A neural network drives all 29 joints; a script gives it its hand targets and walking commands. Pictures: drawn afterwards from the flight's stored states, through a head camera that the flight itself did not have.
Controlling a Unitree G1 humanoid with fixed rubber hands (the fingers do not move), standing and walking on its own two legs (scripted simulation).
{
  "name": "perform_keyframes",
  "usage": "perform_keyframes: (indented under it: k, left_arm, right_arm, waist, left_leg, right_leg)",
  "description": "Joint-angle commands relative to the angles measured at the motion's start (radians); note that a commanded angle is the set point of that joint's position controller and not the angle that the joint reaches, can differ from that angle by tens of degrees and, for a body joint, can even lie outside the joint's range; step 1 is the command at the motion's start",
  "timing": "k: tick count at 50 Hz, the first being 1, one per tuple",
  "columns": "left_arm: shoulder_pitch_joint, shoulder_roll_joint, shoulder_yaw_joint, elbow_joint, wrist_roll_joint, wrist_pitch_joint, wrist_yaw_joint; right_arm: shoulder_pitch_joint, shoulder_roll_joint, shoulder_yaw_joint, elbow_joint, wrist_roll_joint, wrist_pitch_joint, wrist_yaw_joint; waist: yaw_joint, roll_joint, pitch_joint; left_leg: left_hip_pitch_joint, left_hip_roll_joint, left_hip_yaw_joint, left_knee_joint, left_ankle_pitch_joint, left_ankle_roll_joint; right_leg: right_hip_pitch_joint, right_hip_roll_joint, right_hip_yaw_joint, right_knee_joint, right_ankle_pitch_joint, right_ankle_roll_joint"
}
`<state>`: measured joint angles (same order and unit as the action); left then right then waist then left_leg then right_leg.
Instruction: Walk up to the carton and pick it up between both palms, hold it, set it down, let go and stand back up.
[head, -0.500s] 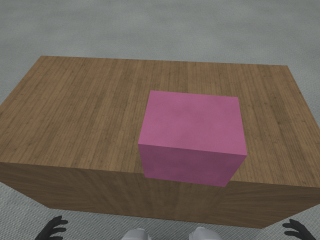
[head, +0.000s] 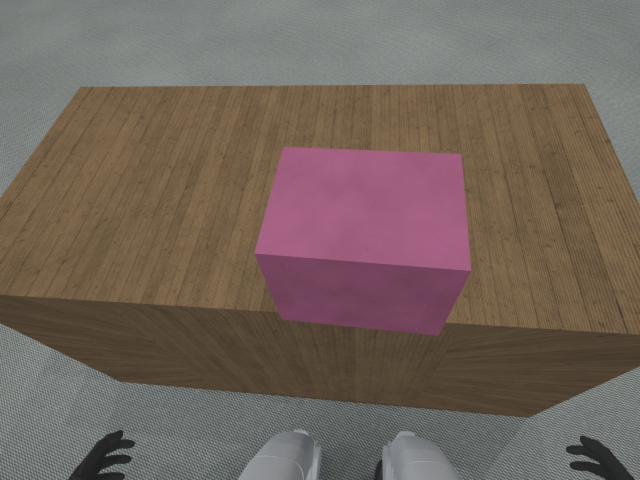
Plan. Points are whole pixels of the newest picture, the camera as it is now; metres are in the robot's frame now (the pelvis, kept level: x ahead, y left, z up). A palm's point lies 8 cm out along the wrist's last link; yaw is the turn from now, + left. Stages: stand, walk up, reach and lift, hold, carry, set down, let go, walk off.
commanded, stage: walk up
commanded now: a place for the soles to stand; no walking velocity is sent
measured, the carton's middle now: (363, 244) +0.41 -0.02 +0.00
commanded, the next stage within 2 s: reach and lift in 1.26 s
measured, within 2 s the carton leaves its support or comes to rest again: neither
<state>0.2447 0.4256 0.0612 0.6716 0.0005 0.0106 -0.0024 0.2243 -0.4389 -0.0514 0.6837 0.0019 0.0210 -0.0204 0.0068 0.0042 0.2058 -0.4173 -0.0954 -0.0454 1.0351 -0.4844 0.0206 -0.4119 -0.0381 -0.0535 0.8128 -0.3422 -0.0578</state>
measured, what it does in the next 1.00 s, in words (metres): steps on the spot: left foot, then right foot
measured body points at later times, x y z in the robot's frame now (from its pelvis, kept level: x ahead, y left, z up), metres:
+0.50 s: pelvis -0.05 +0.02 -0.01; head -0.02 +0.02 +0.44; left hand +0.05 +0.35 -0.10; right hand +0.09 -0.30 -0.09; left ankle -0.02 +0.14 -0.71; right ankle -0.05 -0.09 -0.71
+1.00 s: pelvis -0.03 +0.04 +0.00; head -0.01 +0.04 +0.45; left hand +0.08 +0.36 -0.09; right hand +0.12 -0.28 -0.08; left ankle -0.01 +0.16 -0.71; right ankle -0.02 -0.09 -0.71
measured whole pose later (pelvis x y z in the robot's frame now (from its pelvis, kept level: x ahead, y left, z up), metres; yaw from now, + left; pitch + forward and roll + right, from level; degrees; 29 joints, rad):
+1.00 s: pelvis -0.03 +0.04 +0.00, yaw +2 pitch -2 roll -1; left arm 0.25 0.43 0.06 0.70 0.00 -0.05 0.01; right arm 0.20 -0.43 -0.05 0.68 -0.02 -0.03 -0.02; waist 0.00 0.02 0.09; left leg -0.39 0.02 -0.04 0.83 -0.40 -0.01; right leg -0.33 0.01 -0.01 0.79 -0.42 -0.01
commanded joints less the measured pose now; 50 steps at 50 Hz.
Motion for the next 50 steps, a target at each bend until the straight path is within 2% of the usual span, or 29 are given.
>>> perform_keyframes:
  k: [1,2,5,8,9,10,11,14,16,17,20,22,23,24,25,30,32,33,34,35,36,38,40,43,44,46,47,49,50]
  left_arm:
    - [0.034,0.239,0.084,-0.063,0.029,-0.032,0.037]
    - [-0.009,0.241,0.086,-0.05,0.026,-0.039,0.032]
    - [-0.07,0.244,0.081,-0.066,0.028,-0.027,0.022]
    - [-0.036,0.214,0.065,-0.047,0.015,-0.002,0.014]
    - [0.004,0.161,0.051,-0.056,0.01,0.0,0.015]
    - [-0.01,0.152,0.045,-0.056,0.004,0.005,0.018]
    - [-0.017,0.206,0.056,-0.037,0.02,0.006,0.032]
    - [0.025,0.214,0.071,0.034,-0.003,0.001,0.012]
    - [0.025,0.216,0.08,0.034,0.017,-0.008,-0.003]
    - [0.055,0.189,0.076,0.023,0.017,-0.012,-0.004]
    - [0.121,0.183,0.074,0.051,0.015,-0.043,0.002]
    - [0.161,0.231,0.086,0.071,0.044,-0.068,0.016]
    - [0.096,0.289,0.088,0.03,0.042,-0.079,0.026]
    - [0.077,0.3,0.094,0.025,0.03,-0.092,0.024]
    - [0.083,0.294,0.088,0.029,0.033,-0.099,0.027]
    - [-0.006,0.243,0.053,0.003,0.027,-0.099,0.025]
    - [-0.04,0.226,0.035,-0.021,0.023,-0.093,0.028]
    - [-0.051,0.2,0.033,-0.027,0.011,-0.093,0.026]
    - [-0.045,0.159,0.015,-0.049,-0.008,-0.093,0.03]
    - [-0.033,0.175,0.03,-0.028,-0.007,-0.075,0.031]
    - [-0.021,0.199,0.035,-0.029,-0.001,-0.063,0.035]
    - [-0.009,0.178,0.024,-0.02,0.0,-0.061,0.02]
    - [0.071,0.186,0.043,0.027,0.003,-0.073,0.014]
    - [0.03,0.251,0.056,0.027,0.032,-0.092,0.023]
    - [-0.009,0.243,0.049,0.005,0.031,-0.093,0.015]
    - [-0.07,0.228,0.038,0.002,0.023,-0.084,0.013]
    - [-0.075,0.182,0.02,0.004,0.014,-0.077,0.01]
    - [-0.035,0.169,0.026,0.018,0.009,-0.075,0.007]
    - [0.005,0.173,0.03,0.025,0.003,-0.076,0.008]
  right_arm:
    - [0.084,-0.175,-0.049,-0.012,-0.012,-0.006,-0.016]
    - [0.092,-0.187,-0.047,0.016,-0.005,-0.012,-0.017]
    - [0.125,-0.171,-0.044,0.023,-0.013,-0.028,-0.001]
    - [0.171,-0.172,-0.067,0.056,-0.044,-0.051,-0.002]
    - [0.17,-0.231,-0.084,0.048,-0.065,-0.05,-0.006]
    - [0.081,-0.32,-0.093,-0.007,-0.056,-0.052,-0.008]
    - [-0.033,-0.33,-0.097,-0.038,-0.05,-0.046,-0.009]
    - [-0.113,-0.233,-0.063,-0.042,-0.05,-0.061,-0.019]
    - [-0.027,-0.242,-0.076,-0.032,-0.048,-0.062,-0.01]
    - [-0.052,-0.268,-0.08,-0.029,-0.056,-0.062,-0.011]
    - [-0.101,-0.254,-0.065,-0.041,-0.052,-0.048,0.0]
    - [-0.013,-0.144,-0.038,0.001,-0.035,-0.044,0.004]
    - [0.007,-0.13,-0.027,-0.016,-0.027,-0.049,0.009]
    - [-0.03,-0.168,-0.038,-0.023,-0.029,-0.052,0.0]
    - [-0.042,-0.201,-0.048,-0.006,-0.027,-0.051,0.002]
    - [-0.008,-0.149,-0.052,-0.01,-0.016,-0.062,0.015]
    - [0.04,-0.152,-0.058,0.003,-0.019,-0.079,0.014]
    - [0.084,-0.197,-0.07,0.012,-0.026,-0.087,0.008]
    - [0.098,-0.226,-0.08,0.003,-0.036,-0.099,0.001]
    - [0.055,-0.243,-0.075,-0.008,-0.02,-0.103,0.0]
    - [0.028,-0.234,-0.072,-0.012,-0.016,-0.095,0.002]
    - [-0.014,-0.236,-0.057,-0.018,-0.029,-0.089,-0.003]
    - [-0.087,-0.22,-0.047,-0.034,-0.014,-0.078,-0.002]
    - [-0.092,-0.147,-0.036,-0.022,-0.008,-0.064,0.008]
    - [-0.077,-0.147,-0.039,-0.014,-0.009,-0.067,0.009]
    - [-0.03,-0.165,-0.044,0.004,-0.015,-0.079,0.009]
    - [-0.015,-0.193,-0.042,0.011,-0.024,-0.091,0.004]
    - [-0.051,-0.216,-0.044,0.005,-0.025,-0.099,0.005]
    - [-0.074,-0.223,-0.029,0.006,-0.021,-0.098,0.008]
  waist:
    - [0.031,-0.129,-0.289]
    - [0.034,-0.078,-0.32]
    - [-0.012,-0.166,-0.254]
    - [-0.045,-0.036,-0.263]
    - [-0.027,0.135,-0.255]
    - [-0.043,0.204,-0.212]
    - [-0.053,0.189,-0.102]
    - [0.016,0.111,-0.075]
    - [-0.037,0.152,-0.126]
    - [-0.019,0.187,-0.102]
    - [0.047,0.154,-0.129]
    - [0.069,-0.123,-0.153]
    - [0.017,-0.159,-0.081]
    - [0.035,-0.074,-0.122]
    - [0.035,-0.01,-0.168]
    - [-0.041,-0.135,-0.176]
    - [-0.074,-0.054,-0.185]
    - [-0.066,0.052,-0.278]
    - [-0.077,0.127,-0.314]
    - [-0.061,0.14,-0.301]
    - [-0.042,0.13,-0.245]
    - [-0.01,0.153,-0.213]
    - [0.025,0.122,-0.252]
    - [-0.005,0.006,-0.25]
    - [-0.04,-0.043,-0.271]
    - [-0.064,-0.069,-0.224]
    - [-0.062,-0.003,-0.25]
    - [-0.009,0.013,-0.257]
    - [0.014,0.056,-0.28]
  left_leg:
    - [-0.142,0.05,-0.052,-0.028,-0.123,-0.009]
    - [-0.088,0.05,-0.058,-0.005,-0.095,-0.006]
    - [0.042,0.085,0.055,-0.203,-0.016,0.015]
    - [0.229,0.061,0.015,-0.443,0.081,0.041]
    - [0.238,0.195,-0.248,-0.52,-0.03,0.099]
    - [0.075,0.413,-0.642,-0.7,-0.217,0.217]
    - [-0.162,0.464,-0.678,-0.784,-0.384,0.308]
    - [-0.186,0.295,-0.4,-0.662,-0.319,0.172]
    - [-0.156,0.274,-0.4,-0.672,-0.348,0.162]
    - [-0.18,0.306,-0.428,-0.665,-0.361,0.203]
    - [-0.101,0.241,-0.275,-0.54,-0.245,0.164]
    - [-0.215,0.179,-0.157,-0.185,-0.023,0.077]
    - [-0.278,0.086,-0.026,-0.082,-0.056,0.008]
    - [-0.294,0.115,-0.006,-0.139,-0.122,0.001]
    - [-0.231,0.124,-0.041,-0.142,-0.113,0.0]
    - [0.063,0.105,0.051,-0.24,0.108,0.029]
    - [0.249,0.12,0.036,-0.378,0.328,0.03]
    - [0.338,0.187,-0.086,-0.433,0.469,0.089]
    - [0.383,0.304,-0.305,-0.472,0.567,0.161]
    - [0.338,0.436,-0.437,-0.503,0.65,0.263]
    - [0.264,0.425,-0.415,-0.52,0.519,0.283]
    - [0.176,0.373,-0.31,-0.504,0.441,0.209]
    - [0.065,0.278,-0.206,-0.418,0.479,0.131]
    - [0.005,0.153,-0.043,-0.263,0.173,0.033]
    - [0.044,0.128,0.01,-0.265,0.078,0.021]
    - [0.17,0.158,-0.021,-0.371,0.137,0.037]
    - [0.195,0.209,-0.116,-0.433,0.235,0.059]
    - [0.129,0.292,-0.25,-0.471,0.259,0.137]
    - [0.103,0.273,-0.212,-0.431,0.309,0.133]
  right_leg:
    - [0.388,-0.276,0.402,-0.302,0.39,-0.164]
    - [0.319,-0.274,0.377,-0.282,0.341,-0.159]
    - [0.118,-0.235,0.258,-0.288,0.162,-0.162]
    - [-0.086,-0.14,0.168,-0.096,-0.05,-0.072]
    - [-0.223,-0.062,0.099,0.067,-0.202,-0.021]
    - [-0.256,0.039,0.08,0.24,-0.239,0.037]
    - [-0.183,0.029,0.164,0.366,-0.233,0.031]
    - [-0.073,0.019,0.17,0.272,-0.11,0.025]
    - [-0.017,0.046,0.134,0.29,-0.084,0.031]
    - [-0.029,0.042,0.099,0.251,-0.133,0.024]
    - [0.146,0.032,0.043,-0.176,-0.1,0.02]
    - [0.343,-0.032,0.286,-0.382,-0.297,-0.002]
    - [0.268,-0.228,0.624,-0.455,-0.124,-0.041]
    - [0.333,-0.319,0.638,-0.418,0.085,-0.107]
    - [0.329,-0.303,0.684,-0.369,0.26,-0.122]
    - [0.115,-0.169,0.384,-0.278,0.5,-0.055]
    - [-0.025,-0.099,0.248,-0.176,0.456,-0.05]
    - [0.001,-0.055,0.158,-0.018,0.484,-0.008]
    - [-0.077,0.015,0.128,0.143,0.367,0.026]
    - [-0.114,0.053,0.076,0.191,-0.167,0.044]
    - [-0.092,0.048,0.095,0.169,-0.335,0.043]
    - [-0.038,0.011,0.085,-0.006,-0.251,0.02]
    - [0.154,0.007,0.081,-0.129,0.063,0.009]
    - [0.169,-0.146,0.408,-0.322,0.07,-0.074]
    - [0.154,-0.174,0.431,-0.311,0.094,-0.124]
    - [0.017,-0.126,0.315,-0.237,0.145,-0.09]
    - [0.004,-0.061,0.252,-0.176,0.201,-0.035]
    - [0.06,0.002,0.162,-0.105,0.117,0.003]
    - [0.116,-0.01,0.153,-0.141,0.113,0.002]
